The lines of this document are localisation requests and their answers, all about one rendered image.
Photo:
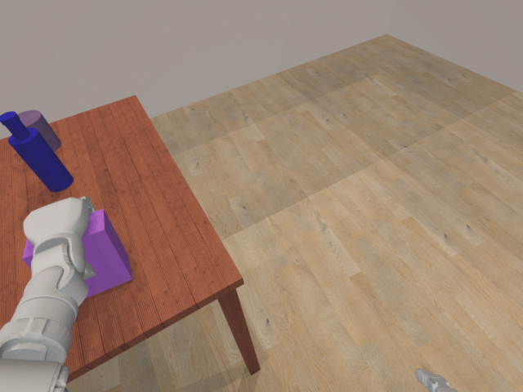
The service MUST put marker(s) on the robot left hand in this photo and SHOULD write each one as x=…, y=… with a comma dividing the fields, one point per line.
x=70, y=215

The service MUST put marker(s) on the table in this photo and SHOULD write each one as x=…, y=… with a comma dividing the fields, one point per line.
x=178, y=262

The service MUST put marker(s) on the robot left forearm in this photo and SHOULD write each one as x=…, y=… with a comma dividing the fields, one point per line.
x=40, y=328

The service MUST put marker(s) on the robot right hand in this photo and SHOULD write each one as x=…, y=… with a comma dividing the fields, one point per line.
x=433, y=382

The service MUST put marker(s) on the sponge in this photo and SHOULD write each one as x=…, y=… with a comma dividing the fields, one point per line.
x=103, y=250

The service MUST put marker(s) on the robot left upper arm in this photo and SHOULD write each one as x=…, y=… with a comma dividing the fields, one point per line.
x=20, y=375

